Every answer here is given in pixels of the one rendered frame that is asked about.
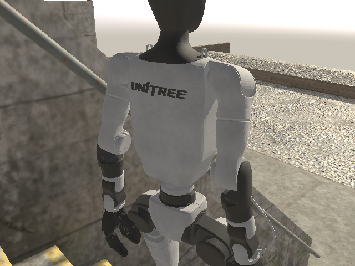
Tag stairs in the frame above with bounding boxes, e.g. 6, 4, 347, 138
0, 245, 112, 266

